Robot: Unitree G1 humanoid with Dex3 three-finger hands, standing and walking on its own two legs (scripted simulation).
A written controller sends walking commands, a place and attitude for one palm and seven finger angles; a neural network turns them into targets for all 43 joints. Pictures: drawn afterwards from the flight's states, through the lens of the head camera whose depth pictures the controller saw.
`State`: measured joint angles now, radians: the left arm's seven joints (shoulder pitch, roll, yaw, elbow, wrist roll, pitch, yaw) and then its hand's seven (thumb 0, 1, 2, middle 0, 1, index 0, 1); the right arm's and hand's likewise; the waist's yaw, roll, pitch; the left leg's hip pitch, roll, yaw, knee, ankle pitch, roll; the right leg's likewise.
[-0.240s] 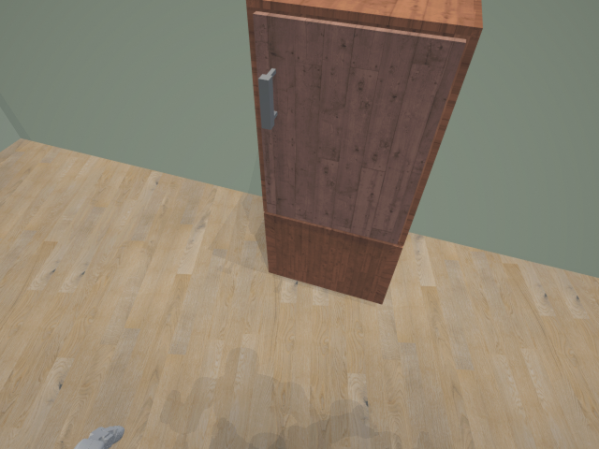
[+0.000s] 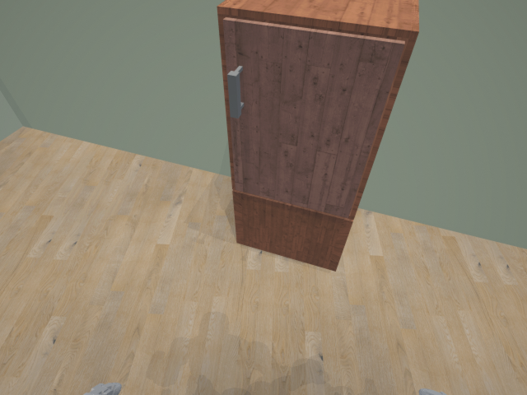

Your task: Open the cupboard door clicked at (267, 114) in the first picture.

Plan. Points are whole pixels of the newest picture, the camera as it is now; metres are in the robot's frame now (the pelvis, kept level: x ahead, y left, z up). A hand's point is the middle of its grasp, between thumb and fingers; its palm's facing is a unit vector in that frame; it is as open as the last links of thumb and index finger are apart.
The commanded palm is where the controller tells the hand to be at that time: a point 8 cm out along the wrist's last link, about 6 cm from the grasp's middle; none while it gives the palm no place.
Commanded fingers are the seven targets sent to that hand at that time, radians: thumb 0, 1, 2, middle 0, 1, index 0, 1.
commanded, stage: stand and wait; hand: left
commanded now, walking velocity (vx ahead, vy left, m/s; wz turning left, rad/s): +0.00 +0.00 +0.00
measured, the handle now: (237, 91) +0.84 +0.12 +0.04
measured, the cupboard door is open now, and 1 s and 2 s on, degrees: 0 0 0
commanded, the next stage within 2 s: look at it before walking up in 0.58 s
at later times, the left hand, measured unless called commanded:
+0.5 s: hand out of the picture +0.06 +0.23 -0.15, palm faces -0.04 -0.94 -0.34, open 7.4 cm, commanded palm none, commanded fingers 0.00 0.90 0.90 -0.20 -0.30 -0.20 -0.30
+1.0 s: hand out of the picture +0.08 +0.23 -0.15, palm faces -0.04 -0.94 -0.33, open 7.4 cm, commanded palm none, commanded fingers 0.00 0.90 0.90 -0.20 -0.30 -0.20 -0.30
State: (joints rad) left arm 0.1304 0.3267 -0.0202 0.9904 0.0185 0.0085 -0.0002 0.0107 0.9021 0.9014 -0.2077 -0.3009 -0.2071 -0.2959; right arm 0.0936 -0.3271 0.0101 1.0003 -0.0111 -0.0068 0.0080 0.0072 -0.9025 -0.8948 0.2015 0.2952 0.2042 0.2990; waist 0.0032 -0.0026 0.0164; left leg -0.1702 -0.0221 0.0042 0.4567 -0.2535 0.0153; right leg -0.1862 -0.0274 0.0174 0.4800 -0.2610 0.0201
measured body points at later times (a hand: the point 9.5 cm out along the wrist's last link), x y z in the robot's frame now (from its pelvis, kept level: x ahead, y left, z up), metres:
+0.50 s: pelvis -0.01 -0.01 +0.00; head +0.00 -0.01 +0.45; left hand +0.07 +0.28 -0.13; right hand +0.06 -0.31 -0.13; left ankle +0.00 +0.11 -0.74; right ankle +0.00 -0.13 -0.74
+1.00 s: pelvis +0.00 -0.02 +0.01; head +0.00 -0.02 +0.46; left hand +0.08 +0.28 -0.13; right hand +0.07 -0.31 -0.13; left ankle +0.00 +0.11 -0.74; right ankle +0.00 -0.13 -0.74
